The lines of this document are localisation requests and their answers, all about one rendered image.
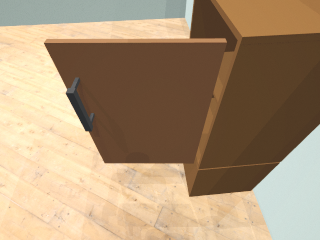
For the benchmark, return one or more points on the handle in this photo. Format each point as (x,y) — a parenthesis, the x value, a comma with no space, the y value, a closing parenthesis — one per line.
(78,106)

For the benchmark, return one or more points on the cupboard door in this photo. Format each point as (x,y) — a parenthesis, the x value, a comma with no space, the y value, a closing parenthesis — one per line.
(150,96)

